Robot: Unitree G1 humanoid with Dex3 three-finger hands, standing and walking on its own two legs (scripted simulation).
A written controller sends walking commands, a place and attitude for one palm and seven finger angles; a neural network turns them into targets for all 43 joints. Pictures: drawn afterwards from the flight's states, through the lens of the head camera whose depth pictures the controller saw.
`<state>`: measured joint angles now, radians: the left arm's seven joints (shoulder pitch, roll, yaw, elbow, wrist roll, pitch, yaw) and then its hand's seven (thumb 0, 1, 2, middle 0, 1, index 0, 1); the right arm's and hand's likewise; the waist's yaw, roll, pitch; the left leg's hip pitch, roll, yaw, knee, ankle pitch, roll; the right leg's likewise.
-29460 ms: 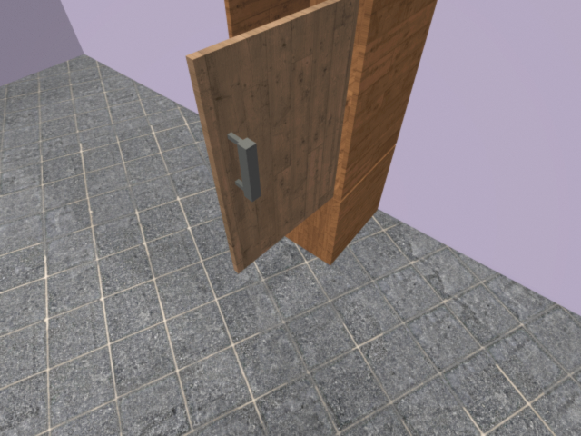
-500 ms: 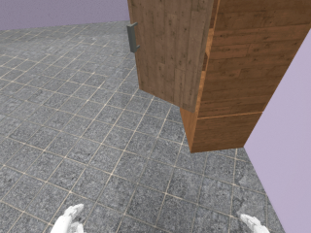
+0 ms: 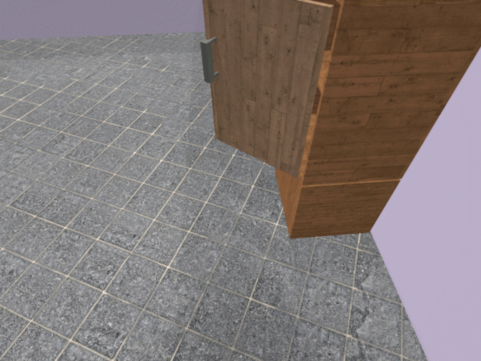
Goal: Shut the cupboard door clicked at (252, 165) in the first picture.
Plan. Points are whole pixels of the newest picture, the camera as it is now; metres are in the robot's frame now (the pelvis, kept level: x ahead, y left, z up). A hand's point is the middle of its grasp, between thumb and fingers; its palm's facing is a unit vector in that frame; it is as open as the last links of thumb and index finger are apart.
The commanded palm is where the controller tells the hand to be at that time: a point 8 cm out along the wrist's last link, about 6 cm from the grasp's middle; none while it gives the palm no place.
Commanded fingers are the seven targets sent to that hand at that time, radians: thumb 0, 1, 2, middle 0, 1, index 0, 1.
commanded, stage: let the arm hang, fingers relaxed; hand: left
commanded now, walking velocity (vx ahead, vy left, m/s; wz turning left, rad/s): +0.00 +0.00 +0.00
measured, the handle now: (211, 59) +0.99 +0.16 +0.03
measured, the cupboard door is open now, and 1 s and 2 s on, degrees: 49 49 49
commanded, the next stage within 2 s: look to check the result in 0.38 s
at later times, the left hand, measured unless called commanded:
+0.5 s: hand out of the picture +0.07 +0.20 -0.17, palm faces +0.00 -0.97 -0.25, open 7.4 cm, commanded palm none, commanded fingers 0.00 0.90 0.90 -0.20 -0.30 -0.20 -0.30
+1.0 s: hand out of the picture +0.09 +0.21 -0.16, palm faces +0.01 -0.95 -0.31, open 7.4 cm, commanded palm none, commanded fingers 0.00 0.90 0.90 -0.20 -0.30 -0.20 -0.30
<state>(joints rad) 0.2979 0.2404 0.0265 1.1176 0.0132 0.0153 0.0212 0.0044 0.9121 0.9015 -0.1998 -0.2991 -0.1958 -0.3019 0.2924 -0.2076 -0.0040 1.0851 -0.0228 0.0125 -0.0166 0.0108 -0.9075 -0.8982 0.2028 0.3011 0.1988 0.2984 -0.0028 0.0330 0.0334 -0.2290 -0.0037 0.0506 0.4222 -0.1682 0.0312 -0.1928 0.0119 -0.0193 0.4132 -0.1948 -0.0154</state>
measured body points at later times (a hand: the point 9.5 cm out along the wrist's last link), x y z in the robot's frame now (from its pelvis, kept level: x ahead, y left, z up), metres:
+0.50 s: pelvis +0.02 -0.01 +0.00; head +0.03 -0.01 +0.45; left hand +0.07 +0.25 -0.15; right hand +0.06 -0.27 -0.14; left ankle +0.04 +0.10 -0.74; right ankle +0.02 -0.11 -0.74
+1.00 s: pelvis +0.04 -0.02 +0.01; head +0.05 -0.03 +0.46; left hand +0.09 +0.26 -0.13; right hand +0.11 -0.30 -0.14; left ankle +0.04 +0.10 -0.74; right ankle +0.02 -0.11 -0.74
